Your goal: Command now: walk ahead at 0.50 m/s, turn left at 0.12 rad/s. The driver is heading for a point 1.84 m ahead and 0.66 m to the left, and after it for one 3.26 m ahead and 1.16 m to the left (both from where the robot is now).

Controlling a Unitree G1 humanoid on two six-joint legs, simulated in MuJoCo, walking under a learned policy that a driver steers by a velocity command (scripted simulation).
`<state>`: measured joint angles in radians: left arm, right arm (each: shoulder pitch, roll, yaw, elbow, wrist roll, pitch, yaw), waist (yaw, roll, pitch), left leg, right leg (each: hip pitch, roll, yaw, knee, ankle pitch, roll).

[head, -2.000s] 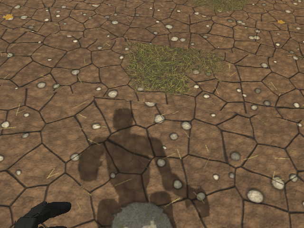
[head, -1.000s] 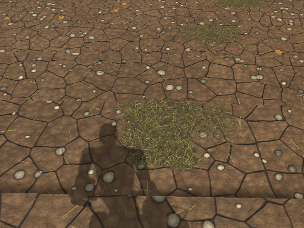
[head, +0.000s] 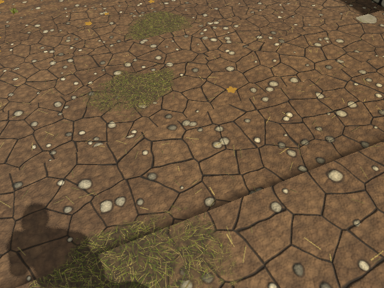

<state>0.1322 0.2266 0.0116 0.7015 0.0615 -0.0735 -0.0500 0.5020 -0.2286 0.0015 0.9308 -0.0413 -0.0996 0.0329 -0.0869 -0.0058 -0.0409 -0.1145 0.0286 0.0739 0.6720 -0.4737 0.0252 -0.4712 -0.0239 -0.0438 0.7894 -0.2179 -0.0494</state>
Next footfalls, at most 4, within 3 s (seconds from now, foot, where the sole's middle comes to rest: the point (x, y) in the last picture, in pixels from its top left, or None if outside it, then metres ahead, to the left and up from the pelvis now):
0.42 left None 0.41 0.14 -0.91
0.78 right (184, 257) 0.71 0.01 -0.91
1.26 left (107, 269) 0.69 0.32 -0.91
1.72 right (116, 201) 1.12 0.33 -1.07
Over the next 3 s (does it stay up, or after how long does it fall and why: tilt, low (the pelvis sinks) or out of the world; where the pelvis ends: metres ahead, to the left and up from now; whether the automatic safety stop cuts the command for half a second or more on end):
stays up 1.60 0.52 -0.41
